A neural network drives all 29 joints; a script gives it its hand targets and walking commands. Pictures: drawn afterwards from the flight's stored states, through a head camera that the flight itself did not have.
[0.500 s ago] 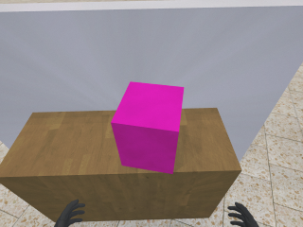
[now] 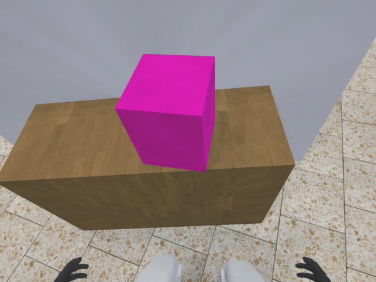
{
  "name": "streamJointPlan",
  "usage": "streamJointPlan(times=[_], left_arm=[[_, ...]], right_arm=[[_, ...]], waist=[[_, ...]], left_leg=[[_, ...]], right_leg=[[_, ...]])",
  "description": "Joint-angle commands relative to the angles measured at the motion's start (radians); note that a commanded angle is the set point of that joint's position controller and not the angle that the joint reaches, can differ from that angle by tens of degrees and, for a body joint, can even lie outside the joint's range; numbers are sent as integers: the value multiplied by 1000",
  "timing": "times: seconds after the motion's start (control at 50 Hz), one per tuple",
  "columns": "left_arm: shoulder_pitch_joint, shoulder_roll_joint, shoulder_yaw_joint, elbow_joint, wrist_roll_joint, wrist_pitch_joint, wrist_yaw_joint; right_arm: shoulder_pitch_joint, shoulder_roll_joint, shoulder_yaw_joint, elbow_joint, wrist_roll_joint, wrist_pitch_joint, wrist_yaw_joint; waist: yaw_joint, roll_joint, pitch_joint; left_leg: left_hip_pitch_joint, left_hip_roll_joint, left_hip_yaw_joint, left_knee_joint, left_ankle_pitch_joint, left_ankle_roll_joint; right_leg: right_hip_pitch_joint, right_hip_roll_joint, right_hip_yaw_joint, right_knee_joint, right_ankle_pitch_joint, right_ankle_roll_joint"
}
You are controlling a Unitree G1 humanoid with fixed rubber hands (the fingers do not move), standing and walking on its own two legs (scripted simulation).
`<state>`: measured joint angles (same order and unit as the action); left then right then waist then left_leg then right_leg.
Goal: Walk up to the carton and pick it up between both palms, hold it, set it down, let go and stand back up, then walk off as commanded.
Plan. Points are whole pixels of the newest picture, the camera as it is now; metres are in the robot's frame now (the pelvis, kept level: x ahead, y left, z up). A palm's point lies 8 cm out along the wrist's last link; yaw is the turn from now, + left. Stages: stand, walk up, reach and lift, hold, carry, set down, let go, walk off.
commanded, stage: walk off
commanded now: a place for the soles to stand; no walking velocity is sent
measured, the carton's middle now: (175, 115) +0.54 +0.06 -0.02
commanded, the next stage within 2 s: none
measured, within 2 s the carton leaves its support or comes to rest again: neither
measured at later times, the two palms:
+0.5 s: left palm out of the picture -0.04 +0.33 -0.11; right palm out of the picture -0.05 -0.26 -0.13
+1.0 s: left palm out of the picture -0.18 +0.30 -0.07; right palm out of the picture -0.19 -0.28 -0.14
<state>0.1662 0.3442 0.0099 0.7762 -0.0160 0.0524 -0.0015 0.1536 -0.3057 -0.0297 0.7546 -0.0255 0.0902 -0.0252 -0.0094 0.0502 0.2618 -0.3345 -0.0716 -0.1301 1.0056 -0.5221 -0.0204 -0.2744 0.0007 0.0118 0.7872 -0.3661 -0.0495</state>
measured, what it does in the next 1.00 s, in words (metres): walks backwards: left foot, then right foot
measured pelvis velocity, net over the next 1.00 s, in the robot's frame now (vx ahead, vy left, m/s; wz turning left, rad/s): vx -0.29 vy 0.00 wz -0.01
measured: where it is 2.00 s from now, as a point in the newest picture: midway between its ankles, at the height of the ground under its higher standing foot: outside the picture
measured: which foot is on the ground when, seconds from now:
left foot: up 0.00-0.38, down 0.40-0.72, up 0.74-1.00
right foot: down 0.00-0.40, up 0.42-0.70, down 0.72-1.00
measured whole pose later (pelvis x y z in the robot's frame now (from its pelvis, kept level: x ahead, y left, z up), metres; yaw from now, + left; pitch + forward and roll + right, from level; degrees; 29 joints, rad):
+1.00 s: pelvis -0.29 +0.00 -0.01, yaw -1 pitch -8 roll +3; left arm 0.17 0.34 0.01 0.78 -0.02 0.02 0.02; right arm 0.19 -0.38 -0.03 0.75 -0.02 0.09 -0.02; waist -0.01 0.08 0.22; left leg -0.40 -0.17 -0.22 1.24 -0.50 -0.01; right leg -0.36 0.05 0.06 0.83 -0.32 -0.06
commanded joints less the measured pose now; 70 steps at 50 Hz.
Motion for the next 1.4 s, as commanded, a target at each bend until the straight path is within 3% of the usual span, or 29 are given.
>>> streamJointPlan(times=[0.0, 0.14, 0.26, 0.34, 0.36, 0.38, 0.4, 0.42, 0.44, 0.48, 0.54, 0.6, 0.68, 0.7, 0.72, 0.74, 0.8, 0.92, 1.04, 1.08, 1.12, 1.14, 1.16, 1.18, 1.2, 1.24, 1.28, 1.34, 1.38], left_arm=[[-63, 282, 132, -120, 34, -35, 42], [24, 267, 133, -122, 31, -42, 52], [-43, 282, 136, -143, 38, -32, 42], [-102, 283, 133, -150, 42, -18, 32], [-96, 265, 130, -148, 41, -9, 31], [-67, 215, 121, -134, 31, -2, 34], [-73, 200, 130, -111, 28, 5, 41], [-115, 253, 146, -127, 37, 5, 50], [-78, 252, 145, -114, 32, 6, 47], [10, 272, 145, -53, 23, 0, 44], [15, 264, 145, -85, 36, -5, 35], [17, 257, 139, -101, 40, -8, 35], [121, 246, 141, -58, 34, -24, 32], [181, 260, 146, -44, 41, -30, 35], [162, 331, 145, -57, 46, -36, 39], [57, 376, 159, -105, 52, -32, 41], [-136, 315, 157, -141, 41, -42, 51], [11, 272, 151, -110, 49, -66, 36], [12, 273, 142, -97, 48, -63, 23], [-39, 270, 144, -110, 50, -55, 19], [-88, 283, 145, -110, 50, -49, 21], [-85, 280, 140, -97, 51, -47, 22], [-53, 244, 135, -84, 49, -43, 30], [-46, 176, 121, -78, 31, -42, 32], [-47, 227, 146, -85, 45, -40, 42], [48, 241, 143, -73, 35, -41, 34], [106, 257, 153, -41, 41, -49, 20], [101, 252, 156, -49, 50, -61, 12], [158, 232, 155, -38, 49, -74, 13]], right_arm=[[56, -281, -102, -49, 18, -8, -14], [64, -286, -94, -48, 22, -9, -2], [146, -302, -106, -16, 23, -13, 8], [274, -294, -116, 18, 18, -28, 21], [312, -293, -121, 28, 8, -35, 22], [282, -320, -120, 9, -13, -39, 22], [148, -408, -123, -36, -27, -46, 16], [15, -436, -118, -71, -23, -46, 8], [-72, -409, -107, -90, -13, -53, -5], [-81, -364, -95, -93, 4, -56, -7], [0, -339, -97, -105, -2, -62, -3], [28, -365, -110, -95, -6, -56, -3], [-20, -371, -115, -94, -6, -33, 3], [-11, -345, -111, -87, -2, -26, 2], [-13, -279, -97, -98, 16, -25, 4], [-25, -335, -112, -87, 28, -14, -14], [102, -348, -109, -33, 35, -18, -5], [145, -322, -95, -16, 32, -42, 4], [192, -320, -102, 17, 24, -61, 13], [236, -307, -103, 25, 22, -69, 19], [324, -299, -115, 46, 16, -73, 25], [352, -300, -122, 57, 9, -78, 24], [356, -300, -120, 52, -5, -81, 27], [277, -366, -116, 12, -20, -93, 22], [113, -414, -113, -30, -25, -96, 18], [-22, -359, -82, -71, -17, -105, 10], [-13, -334, -78, -86, -13, -103, 16], [41, -350, -96, -68, -19, -96, 26], [24, -361, -97, -62, -28, -84, 30]], waist=[[19, -155, -186], [52, -126, -276], [23, -197, -280], [-43, -224, -328], [-65, -177, -322], [-75, 47, -259], [-67, 182, -171], [-54, 134, -77], [-9, 64, -47], [11, 53, -88], [-17, 84, -148], [-11, 121, -136], [50, 143, -169], [78, 58, -171], [91, -276, -120], [68, -172, -131], [-11, -128, -13], [43, -140, -213], [39, -225, -244], [9, -257, -253], [-59, -236, -269], [-82, -207, -268], [-97, -78, -261], [-95, 197, -175], [-37, 106, -72], [36, 17, -73], [33, 65, -147], [8, 87, -141], [47, 79, -126]], left_leg=[[-158, -79, -101, 306, 0, 29], [-190, -59, -63, 222, -25, 2], [-68, -5, 5, 118, -38, 19], [143, 27, 27, -320, 20, 78], [215, 34, -26, -436, 47, 102], [154, 128, -244, -567, -60, 131], [-123, 352, -630, -789, -205, 218], [-334, 358, -718, -858, -328, 225], [-343, 324, -654, -832, -270, 205], [-193, 233, -457, -685, -75, 189], [-70, 248, -428, -575, 100, 271], [-49, 271, -425, -560, 212, 288], [-123, 233, -289, -467, 341, 205], [-208, 160, -212, -305, 295, 147], [-363, -140, -65, 56, 12, 61], [-252, -161, -177, 252, -73, 34], [-233, -123, -176, 378, 94, 26], [-266, -73, -110, 237, 19, -9], [-145, -10, -1, -10, -62, 17], [-30, 21, 45, -132, -49, 41], [163, 38, 49, -274, 70, 84], [246, 51, 10, -366, 86, 105], [277, 66, -94, -449, -15, 136], [72, 274, -513, -731, -311, 187], [-209, 353, -701, -839, -443, 218], [-295, 288, -568, -807, -383, 196], [-258, 230, -428, -750, -324, 207], [-229, 239, -398, -719, -329, 227], [-268, 212, -336, -684, -298, 193]], right_leg=[[14, -310, 411, -396, 340, -133], [221, -308, 400, -334, 419, -134], [50, -307, 371, -376, 153, -187], [-68, -239, 274, -307, 3, -97], [-168, -187, 232, -215, -90, -62], [-309, -47, 135, 44, -252, -20], [-339, 124, 117, 387, -258, 37], [-263, 148, 260, 540, -237, 44], [-243, 143, 262, 583, -174, 38], [-272, 119, 211, 597, -110, 36], [-254, 96, 149, 583, -146, 45], [-191, 49, 120, 393, -197, 36], [113, -14, 75, -124, -195, -21], [207, -47, 172, -288, -155, -33], [101, -284, 595, -461, -16, -88], [-109, -386, 678, -505, 2, -92], [-200, -258, 498, -466, -134, -40], [176, -219, 462, -435, -199, -28], [84, -235, 442, -478, -347, -110], [-23, -220, 386, -455, -330, -134], [-166, -203, 337, -412, -319, -103], [-245, -185, 302, -333, -322, -77], [-340, -118, 234, -165, -382, -45], [-413, 87, 103, 189, -327, 14], [-333, 119, 191, 395, -209, 43], [-195, 59, 185, 414, -106, 44], [-99, 30, 86, 414, -79, 59], [-30, -1, 34, 201, -210, 52], [107, -11, 17, -38, -228, 10]])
